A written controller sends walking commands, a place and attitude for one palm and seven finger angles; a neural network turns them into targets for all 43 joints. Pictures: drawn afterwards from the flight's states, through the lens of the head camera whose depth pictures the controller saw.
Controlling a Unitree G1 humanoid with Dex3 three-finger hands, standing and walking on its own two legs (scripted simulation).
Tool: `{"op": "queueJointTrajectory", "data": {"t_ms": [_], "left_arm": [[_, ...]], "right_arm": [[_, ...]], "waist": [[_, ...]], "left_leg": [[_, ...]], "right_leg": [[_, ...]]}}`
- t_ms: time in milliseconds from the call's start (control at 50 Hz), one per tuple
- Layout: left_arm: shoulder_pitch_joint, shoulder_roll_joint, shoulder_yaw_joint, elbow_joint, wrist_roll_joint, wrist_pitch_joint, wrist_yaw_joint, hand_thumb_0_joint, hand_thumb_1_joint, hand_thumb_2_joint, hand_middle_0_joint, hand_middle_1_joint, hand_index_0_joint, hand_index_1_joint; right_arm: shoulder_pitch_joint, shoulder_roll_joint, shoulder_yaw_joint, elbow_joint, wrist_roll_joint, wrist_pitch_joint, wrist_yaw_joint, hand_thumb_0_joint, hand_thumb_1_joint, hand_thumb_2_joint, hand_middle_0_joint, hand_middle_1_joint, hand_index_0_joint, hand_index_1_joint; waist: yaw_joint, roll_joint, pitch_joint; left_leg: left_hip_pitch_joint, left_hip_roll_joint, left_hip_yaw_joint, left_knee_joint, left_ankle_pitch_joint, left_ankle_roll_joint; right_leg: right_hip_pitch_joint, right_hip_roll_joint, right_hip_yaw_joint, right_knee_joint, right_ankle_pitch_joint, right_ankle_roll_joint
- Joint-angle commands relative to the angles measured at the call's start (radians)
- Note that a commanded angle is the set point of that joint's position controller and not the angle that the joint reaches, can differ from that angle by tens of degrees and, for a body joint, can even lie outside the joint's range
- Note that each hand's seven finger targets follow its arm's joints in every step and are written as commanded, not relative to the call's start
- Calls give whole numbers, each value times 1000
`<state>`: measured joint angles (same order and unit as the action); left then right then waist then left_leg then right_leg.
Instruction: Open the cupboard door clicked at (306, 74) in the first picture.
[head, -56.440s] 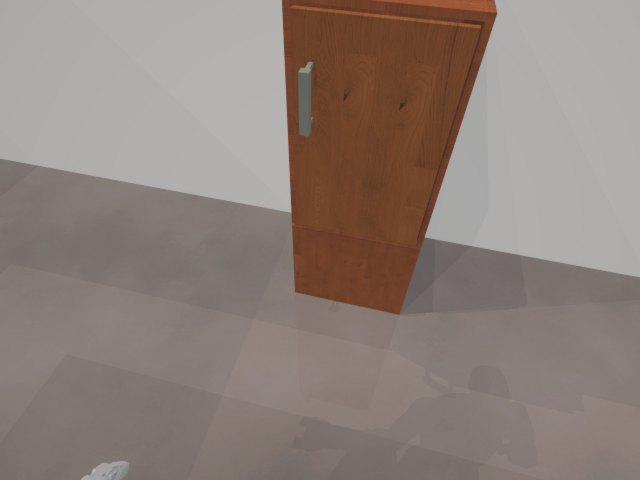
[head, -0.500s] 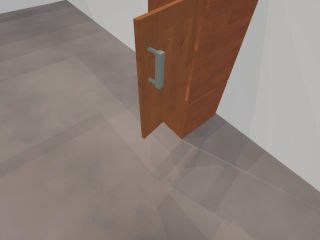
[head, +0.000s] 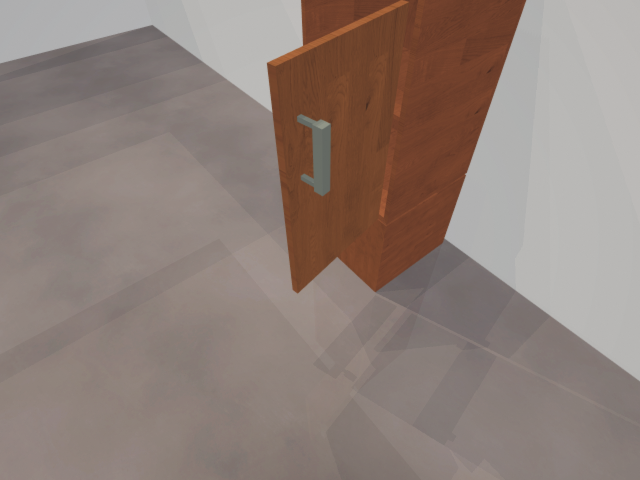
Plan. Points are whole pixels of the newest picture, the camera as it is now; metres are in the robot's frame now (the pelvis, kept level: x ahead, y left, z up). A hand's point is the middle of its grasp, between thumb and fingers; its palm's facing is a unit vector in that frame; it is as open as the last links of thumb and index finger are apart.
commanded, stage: let the arm hang, fingers relaxed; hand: left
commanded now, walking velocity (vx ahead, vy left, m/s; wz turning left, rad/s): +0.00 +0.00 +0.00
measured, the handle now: (313, 155) +0.63 +0.05 +0.06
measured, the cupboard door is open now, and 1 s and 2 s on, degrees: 100 100 100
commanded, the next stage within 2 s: look to check the result in 0.30 s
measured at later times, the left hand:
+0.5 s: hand out of the picture +0.00 +0.15 -0.17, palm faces +0.05 -0.98 -0.19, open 7.4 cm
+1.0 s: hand out of the picture +0.03 +0.14 -0.17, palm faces +0.05 -0.98 -0.20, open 7.4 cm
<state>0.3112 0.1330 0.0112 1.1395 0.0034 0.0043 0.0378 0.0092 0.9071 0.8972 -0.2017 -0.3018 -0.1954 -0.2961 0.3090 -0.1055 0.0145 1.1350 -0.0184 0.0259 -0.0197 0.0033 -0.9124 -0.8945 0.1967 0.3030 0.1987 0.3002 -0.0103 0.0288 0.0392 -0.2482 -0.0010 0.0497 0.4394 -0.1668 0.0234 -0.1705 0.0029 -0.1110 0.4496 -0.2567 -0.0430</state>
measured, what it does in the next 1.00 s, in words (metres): stands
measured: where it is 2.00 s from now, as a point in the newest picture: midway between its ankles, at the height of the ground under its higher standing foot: outside the picture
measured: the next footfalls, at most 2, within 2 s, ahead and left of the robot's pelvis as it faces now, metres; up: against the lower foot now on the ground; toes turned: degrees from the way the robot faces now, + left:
none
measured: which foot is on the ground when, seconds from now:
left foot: down 0.00-1.00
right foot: down 0.00-1.00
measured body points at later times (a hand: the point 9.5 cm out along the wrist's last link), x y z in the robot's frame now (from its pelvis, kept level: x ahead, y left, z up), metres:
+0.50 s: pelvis +0.02 -0.01 +0.00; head +0.04 -0.02 +0.45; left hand +0.00 +0.21 -0.16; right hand +0.01 -0.21 -0.17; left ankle +0.05 +0.10 -0.74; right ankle +0.00 -0.09 -0.74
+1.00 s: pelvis +0.04 -0.02 +0.00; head +0.05 -0.03 +0.45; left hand +0.03 +0.19 -0.15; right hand +0.03 -0.23 -0.17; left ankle +0.05 +0.10 -0.74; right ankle +0.00 -0.09 -0.74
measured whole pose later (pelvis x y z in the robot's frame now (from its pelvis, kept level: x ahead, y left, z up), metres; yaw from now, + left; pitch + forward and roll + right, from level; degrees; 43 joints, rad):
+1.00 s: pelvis +0.04 -0.02 +0.00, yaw +0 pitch -1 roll +1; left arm 0.29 0.12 0.01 1.15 0.00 -0.01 0.04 0.01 0.90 0.90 -0.20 -0.30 -0.20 -0.30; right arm 0.27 -0.14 0.01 1.16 -0.01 0.01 -0.04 0.00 -0.92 -0.89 0.20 0.30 0.20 0.30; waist -0.01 0.01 0.05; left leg -0.16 0.02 0.04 0.39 -0.20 -0.01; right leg -0.08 0.03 -0.11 0.38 -0.28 -0.07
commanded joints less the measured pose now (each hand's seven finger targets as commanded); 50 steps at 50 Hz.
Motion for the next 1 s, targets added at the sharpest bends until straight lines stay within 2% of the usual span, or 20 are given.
{"op": "queueJointTrajectory", "data": {"t_ms": [0, 40, 140, 220, 400, 540, 580, 680, 760, 820, 980], "left_arm": [[75, 88, 16, -13, 2, -14, 3, 0, 900, 900, -200, -300, -200, -300], [77, 85, 17, -13, 3, -15, 5, 0, 900, 900, -200, -300, -200, -300], [77, 78, 18, -10, 2, -22, 7, 0, 900, 900, -200, -300, -200, -300], [69, 79, 17, -7, 1, -21, 5, 0, 900, 900, -200, -300, -200, -300], [66, 81, 16, -2, 1, -23, 4, 0, 900, 900, -200, -300, -200, -300], [78, 86, 16, -1, 1, -28, 6, 0, 900, 900, -200, -300, -200, -300], [74, 83, 13, 2, 0, -27, 6, 0, 900, 900, -200, -300, -200, -300], [73, 86, 14, 1, 0, -27, 6, 0, 900, 900, -200, -300, -200, -300], [69, 86, 14, 1, 0, -26, 6, 0, 900, 900, -200, -300, -200, -300], [70, 87, 15, 0, 0, -29, 6, 0, 900, 900, -200, -300, -200, -300], [71, 91, 15, -2, -1, -28, 8, 0, 900, 900, -200, -300, -200, -300]], "right_arm": [[75, -86, -21, -9, -6, -17, -15, 0, -900, -900, 200, 300, 200, 300], [75, -86, -21, -8, -4, -20, -16, 0, -900, -900, 200, 300, 200, 300], [65, -80, -23, -4, -1, -26, -19, 0, -900, -900, 200, 300, 200, 300], [56, -82, -20, 1, -3, -25, -20, 0, -900, -900, 200, 300, 200, 300], [46, -97, -21, -1, -2, -26, -22, 0, -900, -900, 200, 300, 200, 300], [32, -108, -22, -1, 1, -26, -24, 0, -900, -900, 200, 300, 200, 300], [32, -105, -20, 4, -1, -26, -24, 0, -900, -900, 200, 300, 200, 300], [30, -106, -20, 8, -1, -27, -25, 0, -900, -900, 200, 300, 200, 300], [31, -106, -18, 8, -1, -26, -26, 0, -900, -900, 200, 300, 200, 300], [31, -112, -19, 8, -2, -28, -27, 0, -900, -900, 200, 300, 200, 300], [32, -107, -18, 10, -1, -26, -29, 0, -900, -900, 200, 300, 200, 300]], "waist": [[6, -25, 77], [9, -3, 68], [11, -21, 38], [6, 9, 64], [3, -19, 52], [6, -43, 36], [4, -21, 40], [5, -14, 45], [5, -15, 55], [5, -24, 35], [6, -34, 49]], "left_leg": [[-11, 89, -107, -104, -44, 12], [-3, 92, -110, -105, -24, 13], [32, 94, -98, -89, 62, 12], [32, 94, -98, -99, 50, 8], [62, 97, -96, -100, 70, 8], [87, 99, -87, -85, 110, 8], [87, 99, -89, -89, 111, 7], [88, 101, -85, -90, 127, 5], [86, 101, -89, -94, 122, 6], [97, 102, -83, -89, 144, 5], [95, 99, -76, -85, 138, 1]], "right_leg": [[-68, -112, 123, -130, -50, -16], [-54, -111, 119, -124, -25, -16], [-24, -117, 118, -125, 56, -12], [-30, -117, 121, -135, 51, -12], [-16, -116, 123, -144, 68, -9], [-1, -120, 122, -151, 128, -8], [2, -120, 126, -150, 131, -9], [13, -120, 121, -150, 159, -7], [14, -119, 120, -156, 145, -8], [31, -122, 121, -151, 197, -7], [36, -124, 120, -155, 235, -2]]}}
